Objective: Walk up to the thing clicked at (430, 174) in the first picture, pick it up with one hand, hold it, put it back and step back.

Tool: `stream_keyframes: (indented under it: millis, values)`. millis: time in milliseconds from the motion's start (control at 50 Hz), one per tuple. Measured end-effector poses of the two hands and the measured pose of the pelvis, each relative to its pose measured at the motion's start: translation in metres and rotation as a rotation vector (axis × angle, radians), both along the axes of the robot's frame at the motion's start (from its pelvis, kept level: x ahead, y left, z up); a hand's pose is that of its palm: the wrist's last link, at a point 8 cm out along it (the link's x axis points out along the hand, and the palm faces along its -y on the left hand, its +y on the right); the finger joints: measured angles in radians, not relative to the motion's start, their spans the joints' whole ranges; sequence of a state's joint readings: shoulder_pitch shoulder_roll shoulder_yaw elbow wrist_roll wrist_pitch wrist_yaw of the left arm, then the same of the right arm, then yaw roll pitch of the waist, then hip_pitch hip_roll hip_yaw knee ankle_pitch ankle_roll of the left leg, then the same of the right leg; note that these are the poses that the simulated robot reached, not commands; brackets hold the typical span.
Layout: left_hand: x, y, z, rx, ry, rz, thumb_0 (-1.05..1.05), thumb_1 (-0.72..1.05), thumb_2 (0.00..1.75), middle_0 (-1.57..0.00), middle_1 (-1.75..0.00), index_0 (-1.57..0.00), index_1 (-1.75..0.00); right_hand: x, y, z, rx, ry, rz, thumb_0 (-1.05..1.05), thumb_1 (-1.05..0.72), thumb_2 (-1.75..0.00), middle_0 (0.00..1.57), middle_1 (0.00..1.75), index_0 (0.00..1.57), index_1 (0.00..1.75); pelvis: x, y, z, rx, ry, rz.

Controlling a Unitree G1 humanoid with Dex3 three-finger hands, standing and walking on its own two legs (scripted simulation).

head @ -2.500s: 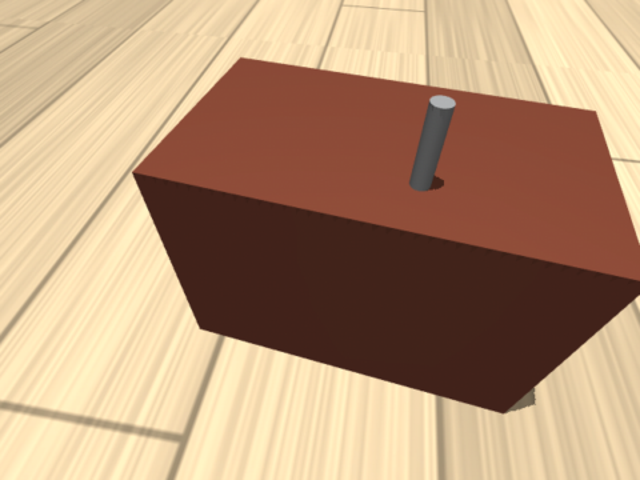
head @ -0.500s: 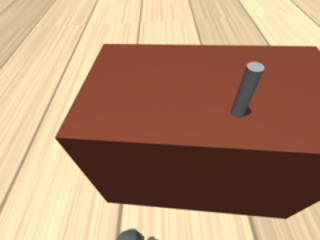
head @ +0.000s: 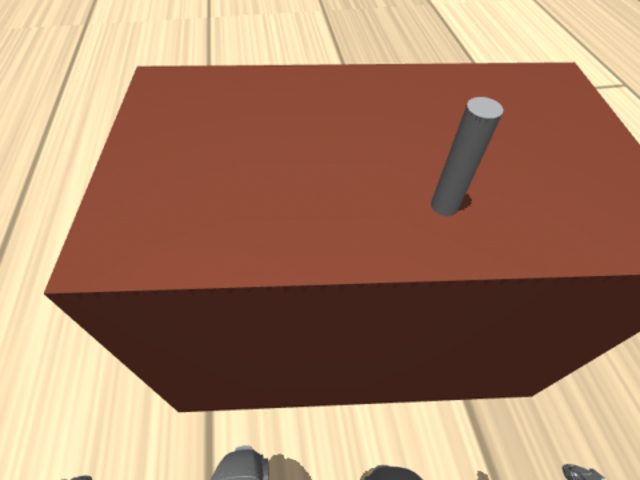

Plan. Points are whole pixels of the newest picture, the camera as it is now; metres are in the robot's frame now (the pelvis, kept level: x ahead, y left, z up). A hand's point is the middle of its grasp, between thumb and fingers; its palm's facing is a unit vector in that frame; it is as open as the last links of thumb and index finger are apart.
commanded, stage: walk up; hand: right
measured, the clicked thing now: (462, 163) +0.54 -0.20 +0.06
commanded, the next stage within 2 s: stand in 1.36 s
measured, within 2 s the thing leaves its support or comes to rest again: neither
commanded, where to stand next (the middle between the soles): +0.08 -0.01 m, yaw +3 degrees
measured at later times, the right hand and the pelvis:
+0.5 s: hand out of the picture +0.07 -0.27 -0.12, palm faces -0.08 +0.93 -0.36, open 7.4 cm; pelvis +0.00 -0.01 +0.03, yaw +2 degrees
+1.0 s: hand out of the picture +0.11 -0.26 -0.10, palm faces -0.10 +0.92 -0.37, open 7.4 cm; pelvis +0.01 -0.01 +0.05, yaw +3 degrees
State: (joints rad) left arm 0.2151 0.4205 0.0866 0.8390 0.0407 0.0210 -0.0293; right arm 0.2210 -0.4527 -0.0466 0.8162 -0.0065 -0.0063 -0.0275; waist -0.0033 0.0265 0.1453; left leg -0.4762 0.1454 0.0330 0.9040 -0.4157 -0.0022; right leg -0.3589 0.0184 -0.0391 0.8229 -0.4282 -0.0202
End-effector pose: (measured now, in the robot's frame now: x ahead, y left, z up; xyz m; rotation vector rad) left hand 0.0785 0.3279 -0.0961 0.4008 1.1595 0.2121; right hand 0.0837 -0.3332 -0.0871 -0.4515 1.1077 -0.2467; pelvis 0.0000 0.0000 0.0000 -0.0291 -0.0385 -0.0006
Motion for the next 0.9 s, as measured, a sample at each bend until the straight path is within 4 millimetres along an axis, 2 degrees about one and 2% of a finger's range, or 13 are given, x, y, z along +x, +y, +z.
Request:
stream_keyframes:
  millis: [60,140,260,320,400,540,700,900]
  values:
    - [-0.001,-0.009,0.007,-0.001,-0.008,-0.006,0.0,0.91,0.89,-0.2,-0.3,-0.2,-0.3,-0.008,-0.004,-0.004,0.012,0.028,-0.032,0.0,-0.9,-0.9,0.2,0.3,0.2,0.3,-0.001,-0.003,0.004,0.025,-0.002,-0.013]
    - [0.002,-0.016,0.012,-0.009,-0.022,-0.012,0.0,0.91,0.89,-0.2,-0.3,-0.2,-0.3,-0.018,0.001,-0.006,0.04,0.045,-0.033,0.0,-0.9,-0.9,0.2,0.3,0.2,0.3,-0.001,-0.003,0.009,0.034,0.007,-0.011]
    - [0.011,-0.02,0.005,-0.053,-0.052,0.014,0.0,0.91,0.89,-0.2,-0.3,-0.2,-0.3,-0.036,0.02,-0.006,0.068,0.086,-0.009,0.0,-0.9,-0.9,0.2,0.3,0.2,0.3,-0.002,-0.001,0.012,0.055,0.003,0.003]
    - [0.013,-0.026,0.004,-0.069,-0.055,0.02,0.0,0.91,0.89,-0.2,-0.3,-0.2,-0.3,-0.038,0.023,-0.003,0.085,0.094,0.004,0.0,-0.9,-0.9,0.2,0.3,0.2,0.3,-0.002,-0.004,0.016,0.033,0.0,0.006]
    - [0.01,-0.034,0.008,-0.085,-0.059,0.026,0.0,0.91,0.89,-0.2,-0.3,-0.2,-0.3,-0.031,0.023,0.002,0.101,0.086,0.003,0.0,-0.9,-0.9,0.2,0.3,0.2,0.3,-0.002,-0.01,0.022,0.029,-0.003,0.018]
    - [0.004,-0.043,0.018,-0.097,-0.037,0.051,0.01,0.91,0.89,-0.2,-0.3,-0.2,-0.3,-0.008,0.02,0.009,0.113,0.056,0.027,0.0,-0.9,-0.9,0.2,0.3,0.2,0.3,0.0,-0.013,0.033,0.031,-0.002,0.032]
    - [0.003,-0.04,0.025,-0.097,-0.026,0.093,0.01,0.91,0.89,-0.2,-0.3,-0.2,-0.3,0.014,0.022,0.016,0.111,0.046,0.049,0.0,-0.9,-0.9,0.2,0.3,0.2,0.3,0.004,-0.012,0.041,0.026,0.001,0.046]
    - [0.004,-0.032,0.025,-0.103,-0.007,0.128,0.0,0.91,0.89,-0.2,-0.3,-0.2,-0.3,0.026,0.03,0.021,0.106,0.061,0.053,0.0,-0.9,-0.9,0.2,0.3,0.2,0.3,0.01,-0.008,0.046,0.022,0.003,0.056]
